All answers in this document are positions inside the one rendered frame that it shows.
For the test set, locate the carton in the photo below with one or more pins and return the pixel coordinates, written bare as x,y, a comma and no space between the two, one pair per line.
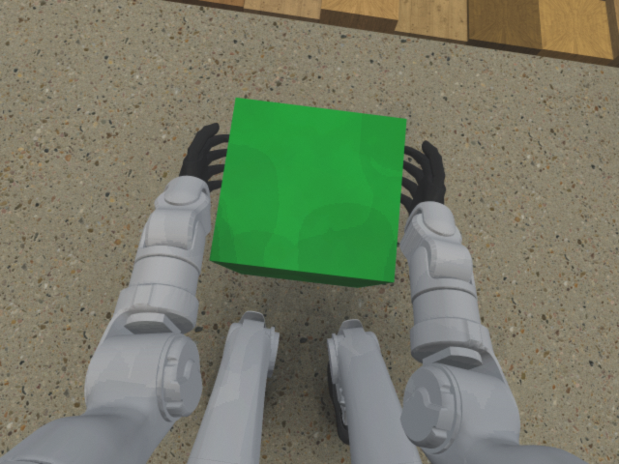
310,194

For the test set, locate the right robot thigh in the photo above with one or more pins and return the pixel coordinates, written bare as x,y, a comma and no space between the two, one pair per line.
372,407

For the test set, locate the left robot hand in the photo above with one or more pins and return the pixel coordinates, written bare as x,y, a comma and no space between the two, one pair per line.
199,156

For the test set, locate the right robot upper arm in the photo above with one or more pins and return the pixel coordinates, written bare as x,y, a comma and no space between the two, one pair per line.
459,416

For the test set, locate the left robot forearm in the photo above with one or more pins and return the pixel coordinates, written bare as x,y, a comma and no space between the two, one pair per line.
161,294

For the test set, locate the right robot hand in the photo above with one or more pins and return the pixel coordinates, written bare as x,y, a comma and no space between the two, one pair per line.
430,180

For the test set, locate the left robot upper arm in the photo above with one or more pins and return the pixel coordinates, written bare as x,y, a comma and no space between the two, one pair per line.
138,385

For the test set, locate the right robot forearm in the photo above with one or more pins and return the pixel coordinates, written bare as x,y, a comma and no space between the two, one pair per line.
447,326

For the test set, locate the robot right foot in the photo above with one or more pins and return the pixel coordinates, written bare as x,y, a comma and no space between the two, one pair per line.
342,429

